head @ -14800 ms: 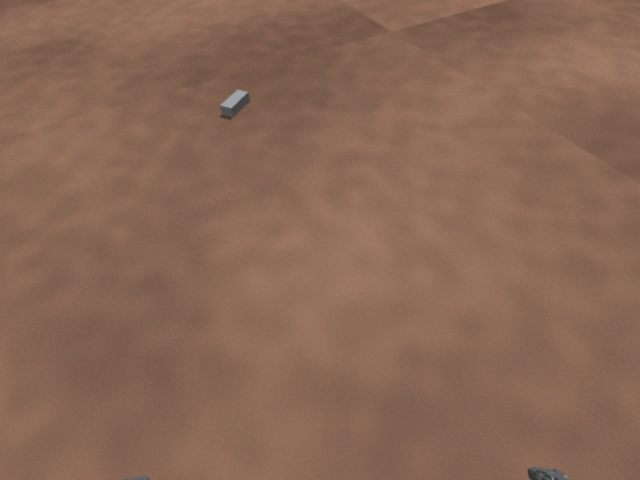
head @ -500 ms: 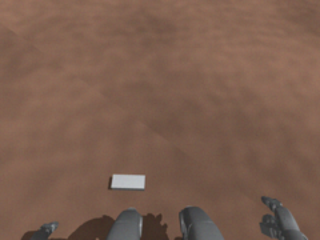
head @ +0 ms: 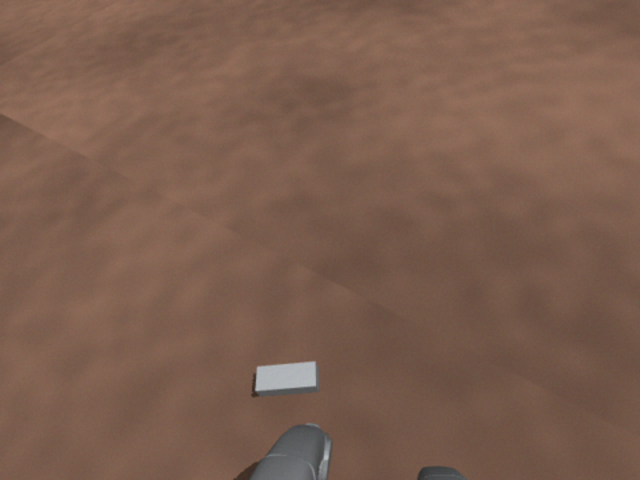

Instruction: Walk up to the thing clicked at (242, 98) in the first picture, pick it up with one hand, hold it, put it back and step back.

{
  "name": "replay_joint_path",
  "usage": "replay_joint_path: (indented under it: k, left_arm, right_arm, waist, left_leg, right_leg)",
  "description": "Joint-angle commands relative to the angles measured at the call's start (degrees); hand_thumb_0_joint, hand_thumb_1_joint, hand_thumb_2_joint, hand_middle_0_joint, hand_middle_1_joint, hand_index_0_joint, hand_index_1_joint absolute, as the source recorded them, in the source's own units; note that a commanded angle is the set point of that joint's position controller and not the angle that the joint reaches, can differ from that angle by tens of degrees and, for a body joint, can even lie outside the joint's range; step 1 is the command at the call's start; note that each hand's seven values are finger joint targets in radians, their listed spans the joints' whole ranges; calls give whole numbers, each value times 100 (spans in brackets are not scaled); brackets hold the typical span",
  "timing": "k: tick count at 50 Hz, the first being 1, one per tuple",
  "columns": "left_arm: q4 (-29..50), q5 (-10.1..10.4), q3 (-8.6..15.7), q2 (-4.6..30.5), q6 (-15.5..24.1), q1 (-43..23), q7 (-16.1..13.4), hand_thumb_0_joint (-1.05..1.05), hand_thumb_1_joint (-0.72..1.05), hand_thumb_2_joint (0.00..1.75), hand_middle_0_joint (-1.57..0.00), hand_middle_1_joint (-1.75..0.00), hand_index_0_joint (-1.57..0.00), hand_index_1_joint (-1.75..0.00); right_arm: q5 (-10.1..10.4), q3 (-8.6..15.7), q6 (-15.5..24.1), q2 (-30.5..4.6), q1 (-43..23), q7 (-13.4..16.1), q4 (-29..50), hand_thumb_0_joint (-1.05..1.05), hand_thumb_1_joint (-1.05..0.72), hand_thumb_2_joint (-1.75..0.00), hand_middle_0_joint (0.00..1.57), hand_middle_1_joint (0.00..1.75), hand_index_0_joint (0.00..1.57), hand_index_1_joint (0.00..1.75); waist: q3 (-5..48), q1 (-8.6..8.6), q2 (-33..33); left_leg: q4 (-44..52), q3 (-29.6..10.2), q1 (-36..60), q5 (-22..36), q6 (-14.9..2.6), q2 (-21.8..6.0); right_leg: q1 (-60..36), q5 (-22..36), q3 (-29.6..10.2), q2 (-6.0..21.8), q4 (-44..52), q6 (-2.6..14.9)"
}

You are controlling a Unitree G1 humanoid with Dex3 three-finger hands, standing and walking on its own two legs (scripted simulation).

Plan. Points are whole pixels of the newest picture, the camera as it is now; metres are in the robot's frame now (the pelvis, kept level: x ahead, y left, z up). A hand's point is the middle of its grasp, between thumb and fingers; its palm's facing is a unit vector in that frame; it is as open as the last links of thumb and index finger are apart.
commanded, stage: walk up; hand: left
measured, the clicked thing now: (287, 379) +0.47 +0.26 -0.73
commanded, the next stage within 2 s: none
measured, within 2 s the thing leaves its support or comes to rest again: neither
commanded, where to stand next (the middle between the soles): +0.09 +0.01 m, yaw +1 degrees
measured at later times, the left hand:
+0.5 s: hand out of the picture +0.11 +0.33 -0.17, palm faces -0.03 -0.95 -0.31, open 7.4 cm
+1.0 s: hand out of the picture -0.05 +0.31 -0.12, palm faces -0.04 -0.89 -0.45, open 7.4 cm
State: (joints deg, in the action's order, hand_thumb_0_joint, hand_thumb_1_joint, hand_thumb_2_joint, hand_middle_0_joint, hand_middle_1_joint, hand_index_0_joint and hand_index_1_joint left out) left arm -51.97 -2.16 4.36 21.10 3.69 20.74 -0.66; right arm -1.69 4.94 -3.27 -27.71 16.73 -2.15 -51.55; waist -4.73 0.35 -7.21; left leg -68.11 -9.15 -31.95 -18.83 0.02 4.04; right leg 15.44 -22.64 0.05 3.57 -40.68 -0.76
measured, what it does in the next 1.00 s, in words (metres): steps on the spot: left foot, then right foot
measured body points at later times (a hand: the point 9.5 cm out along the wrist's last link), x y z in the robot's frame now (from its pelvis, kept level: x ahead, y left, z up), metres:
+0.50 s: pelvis +0.01 +0.08 -0.01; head +0.09 +0.12 +0.43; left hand +0.12 +0.38 -0.15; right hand +0.14 -0.24 -0.09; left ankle +0.10 +0.19 -0.72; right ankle +0.01 -0.07 -0.63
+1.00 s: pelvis -0.08 +0.03 +0.00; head -0.07 +0.00 +0.45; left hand -0.05 +0.36 -0.09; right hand -0.06 -0.31 -0.14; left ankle -0.05 +0.19 -0.65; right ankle -0.09 -0.09 -0.72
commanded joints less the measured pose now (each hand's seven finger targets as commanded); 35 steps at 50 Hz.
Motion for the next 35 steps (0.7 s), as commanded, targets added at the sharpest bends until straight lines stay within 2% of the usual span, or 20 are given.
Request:
replay_joint_path:
  k: [1,5,8,9,10,11,12,13,14,15,16,17,19,21,23,26,29,32,34,35]
  left_arm:
    - [483,53,573,1795,237,66,-95,0,90,90,-20,-30,-20,-30]
    - [605,72,552,1868,195,-27,16,0,90,90,-20,-30,-20,-30]
    - [732,49,519,2065,123,-398,76,0,90,90,-20,-30,-20,-30]
    - [750,49,496,2105,98,-497,85,0,90,90,-20,-30,-20,-30]
    - [768,68,441,2065,55,-639,71,0,90,90,-20,-30,-20,-30]
    - [793,68,361,1895,4,-755,47,0,90,90,-20,-30,-20,-30]
    - [774,53,218,1517,-63,-558,26,0,90,90,-20,-30,-20,-30]
    - [766,137,80,1108,-100,-209,32,0,90,90,-20,-30,-20,-30]
    - [831,417,-20,788,-259,-342,-51,0,90,90,-20,-30,-20,-30]
    - [751,443,103,1261,-400,-229,-180,0,90,90,-20,-30,-20,-30]
    - [696,454,75,1332,-459,-235,-247,0,90,90,-20,-30,-20,-30]
    - [666,413,118,1499,-510,-253,-239,0,90,90,-20,-30,-20,-30]
    - [471,406,143,1487,-603,-81,-187,0,90,90,-20,-30,-20,-30]
    - [473,336,163,1458,-731,-80,-147,0,90,90,-20,-30,-20,-30]
    - [557,233,211,1485,-809,-136,-108,0,90,90,-20,-30,-20,-30]
    - [742,128,255,1462,-841,-335,-54,0,90,90,-20,-30,-20,-30]
    - [891,111,293,1409,-811,-586,15,0,90,90,-20,-30,-20,-30]
    - [865,146,308,1313,-761,-559,102,0,90,90,-20,-30,-20,-30]
    - [761,133,337,1327,-734,-422,157,0,90,90,-20,-30,-20,-30]
    - [669,129,364,1345,-723,-242,193,0,90,90,-20,-30,-20,-30]
  right_arm:
    - [14,293,325,-1038,-463,-105,583,0,-90,-90,20,30,20,30]
    - [40,232,417,-896,-311,-183,484,0,-90,-90,20,30,20,30]
    - [42,264,444,-892,-182,-251,472,0,-90,-90,20,30,20,30]
    - [51,301,454,-920,-28,-252,407,0,-90,-90,20,30,20,30]
    - [73,310,458,-899,199,-212,259,0,-90,-90,20,30,20,30]
    - [92,323,469,-830,611,-139,67,0,-90,-90,20,30,20,30]
    - [87,366,508,-893,966,-48,-108,0,-90,-90,20,30,20,30]
    - [31,392,554,-1050,1139,45,-52,0,-90,-90,20,30,20,30]
    - [32,282,521,-1288,414,177,270,0,-90,-90,20,30,20,30]
    - [130,292,471,-1546,170,214,398,0,-90,-90,20,30,20,30]
    - [148,308,453,-1590,13,254,393,0,-90,-90,20,30,20,30]
    - [184,296,441,-1360,-112,310,499,0,-90,-90,20,30,20,30]
    - [202,207,491,-1039,-331,427,618,0,-90,-90,20,30,20,30]
    - [227,244,511,-1162,-354,499,608,0,-90,-90,20,30,20,30]
    - [219,254,512,-1133,-331,572,661,0,-90,-90,20,30,20,30]
    - [205,281,542,-1088,-271,660,745,0,-90,-90,20,30,20,30]
    - [157,313,574,-1140,-179,689,775,0,-90,-90,20,30,20,30]
    - [66,319,554,-1212,-394,642,912,0,-90,-90,20,30,20,30]
    - [-9,334,518,-1290,-587,574,1004,0,-90,-90,20,30,20,30]
    - [-32,342,490,-1360,-769,529,1062,0,-90,-90,20,30,20,30]
  waist:
    - [-338,335,2179]
    - [-512,282,2357]
    - [-415,68,2469]
    - [-349,0,2384]
    - [-303,-157,2163]
    - [-125,-389,1757]
    - [141,-522,853]
    - [281,-582,-309]
    - [-548,-194,-1074]
    - [-160,-224,-433]
    - [-156,-151,-582]
    - [-82,-92,-79]
    - [330,48,185]
    - [566,29,96]
    - [770,10,141]
    - [964,-88,85]
    - [1068,-189,-86]
    - [1006,-153,-343]
    - [1043,-150,-478]
    - [1030,-47,-576]
  left_leg:
    - [601,-145,-1482,153,114,-238]
    - [1824,378,-496,-67,118,-433]
    - [2671,982,795,-183,-28,-686]
    - [2772,1136,1265,-114,-64,-657]
    - [3036,1211,1934,266,-102,-634]
    - [3370,1169,2643,613,-119,-577]
    - [3443,1026,3281,570,-75,-370]
    - [4178,320,3142,-200,-188,-689]
    - [4709,-1578,1863,2692,-523,-2049]
    - [4526,-1872,1562,4048,-1335,-2648]
    - [4523,-1989,1157,4691,-1793,-2882]
    - [4335,-1322,1378,4885,-1673,-2546]
    - [3929,-326,1970,4604,-1122,-1973]
    - [3923,-369,1861,3831,-1175,-2077]
    - [3875,-299,2064,3515,-1231,-2112]
    - [3704,-308,2463,3638,-1454,-2289]
    - [3592,-328,2695,3405,-1518,-2332]
    - [3708,-186,2226,2106,-1490,-2290]
    - [3917,-146,1756,442,-1442,-2200]
    - [4135,-105,1303,-653,-1386,-2179]
  right_leg:
    - [-1247,-1746,-1926,1119,2428,958]
    - [-802,-893,-1158,1101,2426,1085]
    - [-22,-901,-733,1107,2458,1055]
    - [276,-980,-697,1118,2373,1057]
    - [799,-846,-621,1136,2060,1004]
    - [1102,-291,-444,1026,1326,883]
    - [1391,186,-254,768,81,693]
    - [1355,293,178,270,-1434,487]
    - [1780,-1200,-333,-747,-2158,202]
    - [1192,-1683,-745,-613,-2804,281]
    - [1052,-1733,-816,-573,-3402,283]
    - [1109,-1527,-997,-549,-3703,281]
    - [1409,-1009,-1126,-479,-3535,281]
    - [1393,-568,-1113,-579,-3664,195]
    - [1561,-360,-1184,-625,-3809,111]
    - [1940,-323,-1169,-610,-3842,22]
    - [2045,-439,-1112,-501,-3433,0]
    - [1608,-609,-769,-328,-2575,48]
    - [1158,-796,-375,-289,-1956,77]
    - [767,-880,-127,-251,-1623,121]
